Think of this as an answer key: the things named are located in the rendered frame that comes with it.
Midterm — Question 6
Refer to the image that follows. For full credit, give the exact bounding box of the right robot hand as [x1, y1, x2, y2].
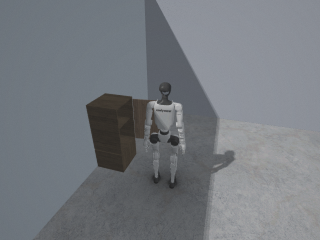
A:
[178, 143, 186, 156]

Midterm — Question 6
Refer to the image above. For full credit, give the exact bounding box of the robot right upper arm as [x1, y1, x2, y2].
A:
[174, 102, 183, 129]

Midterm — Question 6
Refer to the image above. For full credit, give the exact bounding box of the robot left upper arm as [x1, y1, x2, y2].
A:
[145, 101, 156, 126]

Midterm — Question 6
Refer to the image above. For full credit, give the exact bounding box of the left robot shin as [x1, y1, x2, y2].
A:
[152, 153, 159, 178]

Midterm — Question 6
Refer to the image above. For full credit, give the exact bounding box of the right robot shin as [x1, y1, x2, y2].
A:
[170, 156, 178, 183]

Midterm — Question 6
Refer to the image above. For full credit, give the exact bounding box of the cupboard door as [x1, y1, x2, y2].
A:
[132, 99, 160, 140]

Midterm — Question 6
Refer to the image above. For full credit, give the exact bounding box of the left robot forearm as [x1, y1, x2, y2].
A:
[144, 120, 151, 141]

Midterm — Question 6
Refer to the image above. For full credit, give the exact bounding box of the left robot hand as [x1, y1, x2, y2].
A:
[143, 140, 151, 152]

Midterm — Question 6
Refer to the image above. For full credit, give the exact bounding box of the robot shin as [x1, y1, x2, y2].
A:
[170, 156, 178, 183]
[152, 153, 159, 178]

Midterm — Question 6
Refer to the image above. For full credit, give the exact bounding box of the right robot forearm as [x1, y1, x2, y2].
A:
[178, 122, 186, 144]

